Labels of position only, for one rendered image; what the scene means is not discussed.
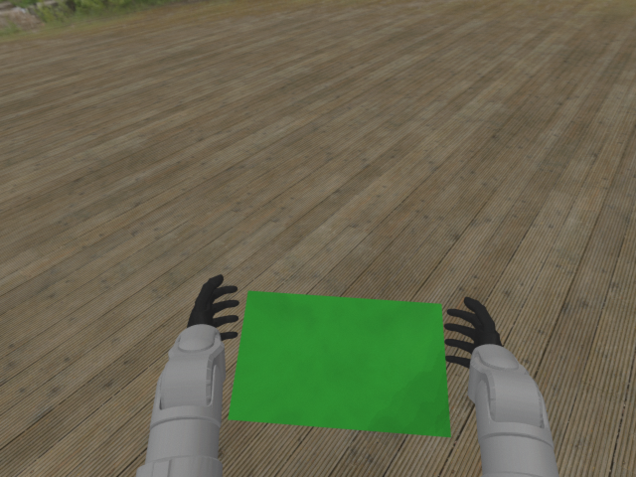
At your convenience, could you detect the right robot forearm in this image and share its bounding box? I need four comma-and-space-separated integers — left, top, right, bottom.
468, 344, 559, 477

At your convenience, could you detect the left robot hand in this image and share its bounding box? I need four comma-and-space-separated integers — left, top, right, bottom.
187, 274, 239, 341

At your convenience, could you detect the left robot forearm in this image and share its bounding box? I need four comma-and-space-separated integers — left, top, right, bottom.
136, 324, 226, 477

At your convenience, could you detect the carton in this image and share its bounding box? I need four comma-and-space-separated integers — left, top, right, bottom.
228, 291, 451, 437

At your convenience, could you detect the right robot hand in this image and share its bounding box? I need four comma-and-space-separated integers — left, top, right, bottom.
444, 297, 503, 369

